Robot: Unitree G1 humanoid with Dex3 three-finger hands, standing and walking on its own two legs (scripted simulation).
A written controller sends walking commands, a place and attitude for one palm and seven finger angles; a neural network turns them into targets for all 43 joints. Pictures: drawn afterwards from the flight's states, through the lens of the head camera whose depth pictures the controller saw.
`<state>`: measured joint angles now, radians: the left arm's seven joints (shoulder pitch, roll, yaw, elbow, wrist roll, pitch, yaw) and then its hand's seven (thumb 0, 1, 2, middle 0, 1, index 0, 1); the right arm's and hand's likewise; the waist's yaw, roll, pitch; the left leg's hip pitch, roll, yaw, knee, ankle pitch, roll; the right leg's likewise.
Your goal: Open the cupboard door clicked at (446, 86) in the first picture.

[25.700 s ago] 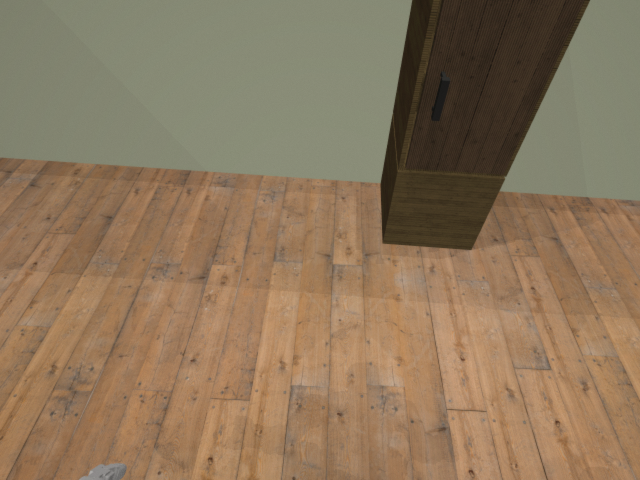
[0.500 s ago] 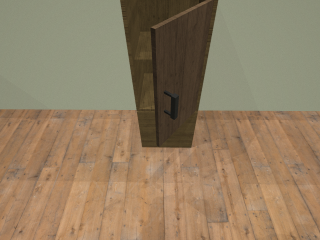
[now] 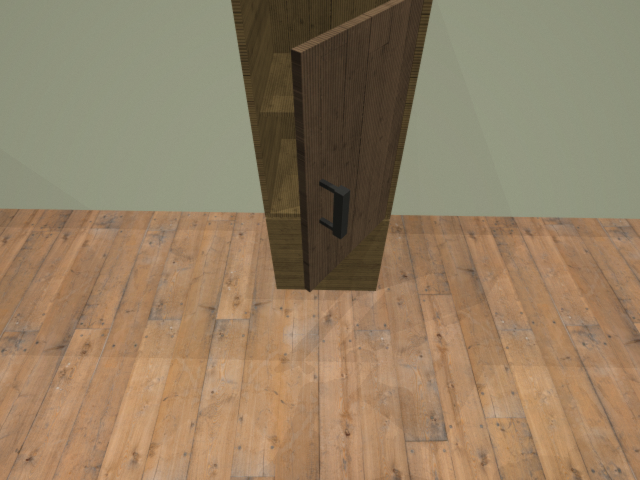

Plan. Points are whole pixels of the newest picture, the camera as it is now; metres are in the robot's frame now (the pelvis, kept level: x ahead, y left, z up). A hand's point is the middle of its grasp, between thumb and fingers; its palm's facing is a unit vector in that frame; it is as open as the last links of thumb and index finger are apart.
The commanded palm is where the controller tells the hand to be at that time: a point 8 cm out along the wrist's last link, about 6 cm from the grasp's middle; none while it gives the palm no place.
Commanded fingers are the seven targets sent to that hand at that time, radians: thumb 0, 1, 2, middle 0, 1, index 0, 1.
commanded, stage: look to check the result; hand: left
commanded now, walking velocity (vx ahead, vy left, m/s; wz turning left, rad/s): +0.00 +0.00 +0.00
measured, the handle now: (332, 208) +0.61 +0.01 -0.07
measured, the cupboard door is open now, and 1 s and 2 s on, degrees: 51 51 51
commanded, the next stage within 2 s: walk to a spot facing it in 0.32 s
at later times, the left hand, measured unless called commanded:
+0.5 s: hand out of the picture +0.00 +0.15 -0.18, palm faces +0.05 -0.98 -0.18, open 7.4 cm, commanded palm none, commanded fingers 0.00 0.90 0.90 -0.20 -0.30 -0.20 -0.30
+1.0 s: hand out of the picture +0.12 +0.17 -0.17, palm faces -0.19 -0.93 -0.31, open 7.4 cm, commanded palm none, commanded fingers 0.00 0.90 0.90 -0.20 -0.30 -0.20 -0.30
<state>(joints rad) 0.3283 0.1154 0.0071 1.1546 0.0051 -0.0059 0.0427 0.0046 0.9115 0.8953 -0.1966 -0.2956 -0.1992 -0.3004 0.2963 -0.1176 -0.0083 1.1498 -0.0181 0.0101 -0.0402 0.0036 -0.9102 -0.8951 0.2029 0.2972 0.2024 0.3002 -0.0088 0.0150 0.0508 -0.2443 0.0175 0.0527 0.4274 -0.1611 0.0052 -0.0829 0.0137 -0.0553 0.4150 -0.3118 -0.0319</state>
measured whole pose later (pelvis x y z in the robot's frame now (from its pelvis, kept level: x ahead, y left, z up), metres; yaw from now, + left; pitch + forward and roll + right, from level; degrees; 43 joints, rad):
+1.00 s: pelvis +0.00 -0.03 -0.02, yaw -15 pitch +1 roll +2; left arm 0.17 0.24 0.09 0.94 0.03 0.04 -0.01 0.01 0.91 0.90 -0.20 -0.30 -0.20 -0.30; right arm 0.19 -0.21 -0.06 0.97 -0.03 0.03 -0.03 0.00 -0.91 -0.89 0.21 0.30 0.21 0.30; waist 0.02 0.03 0.10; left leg -0.33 0.17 0.25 0.66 -0.33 -0.05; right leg -0.32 -0.03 -0.03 0.65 -0.34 -0.03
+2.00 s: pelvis +0.03 -0.08 +0.00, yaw -49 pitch +1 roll +0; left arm 0.24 0.20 0.06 0.94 0.03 0.01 -0.02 0.01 0.91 0.89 -0.20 -0.30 -0.20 -0.30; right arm 0.21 -0.23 -0.07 0.89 -0.02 0.02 0.01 0.01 -0.91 -0.90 0.20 0.30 0.20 0.30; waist 0.01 -0.02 0.05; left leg -0.40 0.04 0.06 0.77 -0.41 -0.05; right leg -0.23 0.04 0.10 0.49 -0.29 -0.03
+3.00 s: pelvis +0.21 -0.48 -0.01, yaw -73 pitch +1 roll +0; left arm 0.45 0.15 0.03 1.13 0.02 -0.08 0.01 0.00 0.92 0.90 -0.20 -0.30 -0.20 -0.30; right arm 0.01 -0.17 -0.05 0.95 -0.01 -0.03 0.02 0.01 -0.92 -0.90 0.20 0.30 0.20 0.30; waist 0.06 -0.02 0.07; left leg -0.54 0.05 0.11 0.69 -0.20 0.00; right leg 0.10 0.07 -0.01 0.31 -0.42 -0.07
